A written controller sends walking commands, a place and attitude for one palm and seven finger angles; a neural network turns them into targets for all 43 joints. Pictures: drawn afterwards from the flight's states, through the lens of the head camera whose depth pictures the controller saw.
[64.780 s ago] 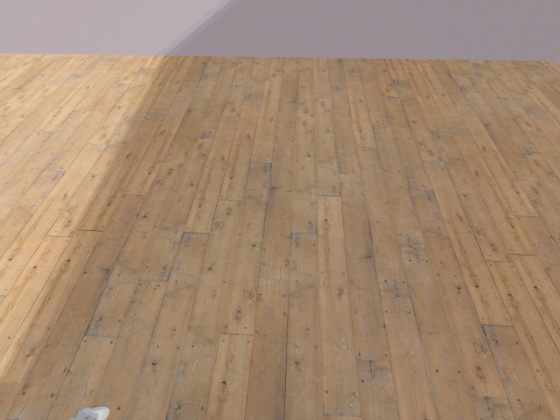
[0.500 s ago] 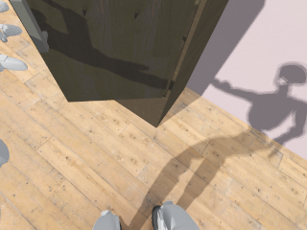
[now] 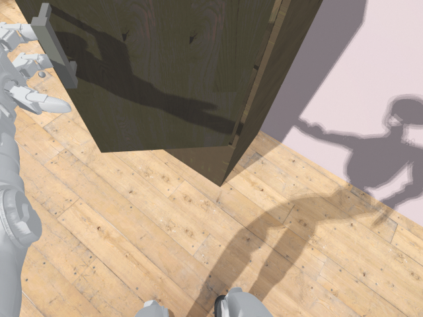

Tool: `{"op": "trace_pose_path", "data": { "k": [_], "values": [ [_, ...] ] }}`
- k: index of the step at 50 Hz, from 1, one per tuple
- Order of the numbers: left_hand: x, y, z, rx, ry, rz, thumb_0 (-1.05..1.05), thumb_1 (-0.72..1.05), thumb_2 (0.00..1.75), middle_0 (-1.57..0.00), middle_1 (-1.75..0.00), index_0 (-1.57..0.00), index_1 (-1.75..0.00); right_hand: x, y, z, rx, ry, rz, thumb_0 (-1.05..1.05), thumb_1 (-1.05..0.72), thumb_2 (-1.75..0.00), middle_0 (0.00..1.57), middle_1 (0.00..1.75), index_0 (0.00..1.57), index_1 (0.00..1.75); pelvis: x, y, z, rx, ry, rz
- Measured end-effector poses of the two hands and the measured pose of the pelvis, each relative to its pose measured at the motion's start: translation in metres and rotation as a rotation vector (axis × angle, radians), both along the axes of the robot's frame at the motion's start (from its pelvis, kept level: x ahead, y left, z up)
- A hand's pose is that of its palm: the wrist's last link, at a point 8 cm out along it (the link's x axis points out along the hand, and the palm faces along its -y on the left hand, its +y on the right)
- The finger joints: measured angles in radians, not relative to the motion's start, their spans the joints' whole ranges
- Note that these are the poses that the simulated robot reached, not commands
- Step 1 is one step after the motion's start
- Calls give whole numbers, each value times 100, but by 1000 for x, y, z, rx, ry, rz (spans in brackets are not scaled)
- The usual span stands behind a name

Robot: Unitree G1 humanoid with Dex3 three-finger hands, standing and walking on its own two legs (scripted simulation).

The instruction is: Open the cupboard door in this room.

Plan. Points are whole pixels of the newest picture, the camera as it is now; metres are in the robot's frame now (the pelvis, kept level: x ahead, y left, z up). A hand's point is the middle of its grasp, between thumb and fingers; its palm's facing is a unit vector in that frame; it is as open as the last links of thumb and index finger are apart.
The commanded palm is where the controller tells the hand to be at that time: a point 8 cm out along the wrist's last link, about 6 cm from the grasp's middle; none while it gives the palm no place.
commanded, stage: slide the fingers in behind the handle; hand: left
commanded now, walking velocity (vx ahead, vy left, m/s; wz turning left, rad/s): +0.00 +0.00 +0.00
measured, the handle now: (59, 49) +0.58 +0.22 +0.11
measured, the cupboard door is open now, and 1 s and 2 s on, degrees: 41 41 43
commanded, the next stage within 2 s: close the thumb around the handle in 0.96 s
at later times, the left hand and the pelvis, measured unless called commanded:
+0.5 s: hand (68, 74) +0.52 +0.20 +0.11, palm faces -0.01 -1.00 +0.01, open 14.0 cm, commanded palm +0.50 +0.24 +0.11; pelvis -0.01 -0.01 +0.00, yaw +1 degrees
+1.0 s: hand (72, 73) +0.52 +0.19 +0.11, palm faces +0.02 -1.00 -0.01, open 14.1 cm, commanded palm +0.50 +0.23 +0.11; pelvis +0.00 -0.01 +0.00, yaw +1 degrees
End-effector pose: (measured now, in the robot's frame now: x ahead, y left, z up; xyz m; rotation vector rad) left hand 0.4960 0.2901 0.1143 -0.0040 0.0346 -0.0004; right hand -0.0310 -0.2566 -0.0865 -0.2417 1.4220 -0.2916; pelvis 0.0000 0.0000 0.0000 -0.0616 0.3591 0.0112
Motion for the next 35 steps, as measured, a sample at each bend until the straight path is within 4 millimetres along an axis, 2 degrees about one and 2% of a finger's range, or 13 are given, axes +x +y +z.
{"op": "trace_pose_path", "data": {
  "k": [7,13,27,35],
  "values": [
    [-3,-8,0,-1,-7,8,-1,-50,30,-29,-120,-30,-120,20,-5,-4,-3,-50,35,0,-90,-90,20,30,21,30,-1,-2,-1,3,-7,10],
    [-4,-12,-1,0,-7,19,-1,-50,30,-27,-120,-29,-120,24,-8,-5,-5,-63,50,0,-90,-90,20,30,21,30,-4,-4,-2,4,-7,16],
    [9,-41,-6,-6,5,-4,-1,-50,30,-29,-120,-30,-120,0,-10,-5,-3,-20,21,0,-90,-90,20,30,21,30,-7,-7,-4,8,3,12],
    [10,-43,-5,13,1,21,-1,-50,30,-29,-120,-29,-120,-15,-5,-6,22,10,-10,0,-90,-90,20,30,21,30,-5,-8,-2,12,3,1]
  ]
}}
